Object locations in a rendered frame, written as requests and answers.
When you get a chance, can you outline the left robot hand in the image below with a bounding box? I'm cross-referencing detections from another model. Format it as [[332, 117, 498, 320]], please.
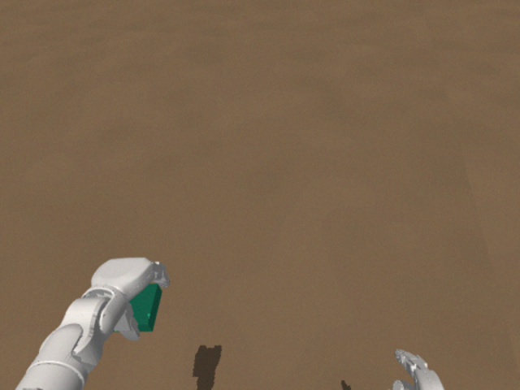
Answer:
[[91, 258, 170, 340]]

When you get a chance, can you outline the small box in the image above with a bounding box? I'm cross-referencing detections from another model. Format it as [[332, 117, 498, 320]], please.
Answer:
[[113, 284, 162, 332]]

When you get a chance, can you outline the left robot arm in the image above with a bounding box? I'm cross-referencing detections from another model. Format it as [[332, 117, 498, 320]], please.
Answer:
[[15, 284, 127, 390]]

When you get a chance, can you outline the right robot hand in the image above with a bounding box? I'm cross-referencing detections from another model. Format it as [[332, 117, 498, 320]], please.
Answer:
[[388, 349, 444, 390]]

